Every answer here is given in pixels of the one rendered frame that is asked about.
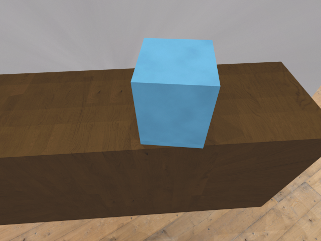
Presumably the pedestal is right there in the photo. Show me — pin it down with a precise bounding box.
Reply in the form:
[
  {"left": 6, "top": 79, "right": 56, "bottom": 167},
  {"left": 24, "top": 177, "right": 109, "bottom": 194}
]
[{"left": 0, "top": 62, "right": 321, "bottom": 225}]

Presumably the carton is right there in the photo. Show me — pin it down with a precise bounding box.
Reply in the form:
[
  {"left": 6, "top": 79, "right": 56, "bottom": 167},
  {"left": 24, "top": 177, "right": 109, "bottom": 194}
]
[{"left": 131, "top": 38, "right": 220, "bottom": 149}]

